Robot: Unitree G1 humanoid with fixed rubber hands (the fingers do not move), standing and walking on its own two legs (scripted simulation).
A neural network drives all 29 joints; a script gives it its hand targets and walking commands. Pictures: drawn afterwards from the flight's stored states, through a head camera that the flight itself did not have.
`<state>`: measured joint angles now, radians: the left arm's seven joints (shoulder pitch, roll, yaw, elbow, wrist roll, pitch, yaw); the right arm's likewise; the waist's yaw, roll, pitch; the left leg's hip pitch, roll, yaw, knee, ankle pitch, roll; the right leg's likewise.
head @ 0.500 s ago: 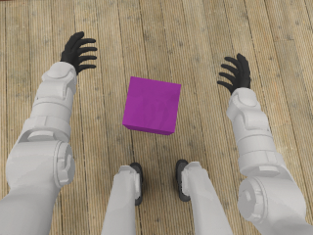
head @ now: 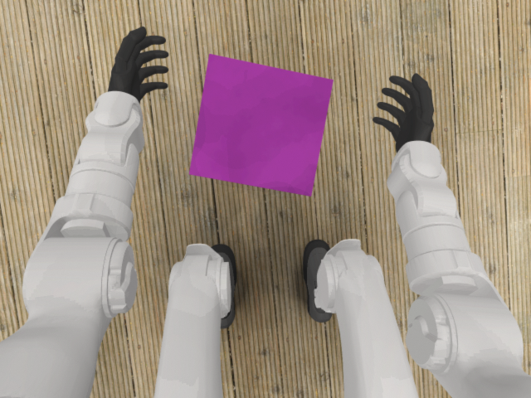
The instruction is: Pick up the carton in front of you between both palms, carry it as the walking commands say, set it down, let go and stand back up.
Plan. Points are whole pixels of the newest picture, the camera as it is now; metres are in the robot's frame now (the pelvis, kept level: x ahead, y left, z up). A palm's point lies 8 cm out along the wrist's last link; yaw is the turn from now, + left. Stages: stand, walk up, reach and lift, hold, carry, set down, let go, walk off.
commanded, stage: reach and lift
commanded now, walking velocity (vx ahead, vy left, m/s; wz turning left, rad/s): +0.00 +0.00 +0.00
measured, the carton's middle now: (258, 136) +0.47 +0.03 -0.39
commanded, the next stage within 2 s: none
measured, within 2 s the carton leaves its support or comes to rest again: leaves its support in 1.30 s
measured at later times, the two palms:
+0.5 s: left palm (169, 116) +0.50 +0.20 -0.33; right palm (374, 136) +0.47 -0.18 -0.31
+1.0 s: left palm (180, 116) +0.50 +0.18 -0.32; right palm (349, 132) +0.48 -0.13 -0.30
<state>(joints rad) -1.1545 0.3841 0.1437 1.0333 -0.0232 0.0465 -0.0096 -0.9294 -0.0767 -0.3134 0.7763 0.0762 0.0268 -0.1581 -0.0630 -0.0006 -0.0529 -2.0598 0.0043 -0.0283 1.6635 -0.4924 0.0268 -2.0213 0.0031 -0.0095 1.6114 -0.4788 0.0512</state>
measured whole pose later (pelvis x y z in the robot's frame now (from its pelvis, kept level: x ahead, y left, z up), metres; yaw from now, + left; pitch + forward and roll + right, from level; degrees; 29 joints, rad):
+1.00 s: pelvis -0.04 -0.01 -0.14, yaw -1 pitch +39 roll -4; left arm -1.47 0.41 -0.09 1.30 -0.21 -0.02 0.03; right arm -1.36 -0.15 -0.13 1.17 0.27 -0.04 -0.20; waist -0.03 -0.07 0.26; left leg -2.31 0.03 -0.04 2.15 -0.53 0.02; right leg -2.28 0.05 -0.01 2.10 -0.50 0.06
